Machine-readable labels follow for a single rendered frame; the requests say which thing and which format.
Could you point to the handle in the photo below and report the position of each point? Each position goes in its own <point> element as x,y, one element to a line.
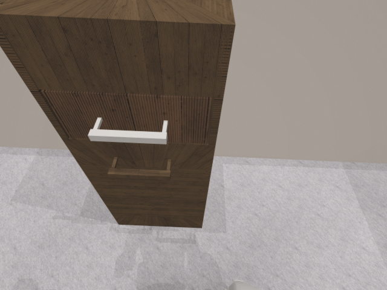
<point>127,136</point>
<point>139,174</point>

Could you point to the cabinet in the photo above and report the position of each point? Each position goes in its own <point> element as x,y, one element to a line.
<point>160,47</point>

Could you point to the drawer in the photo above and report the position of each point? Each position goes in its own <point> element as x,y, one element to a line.
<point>188,116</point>

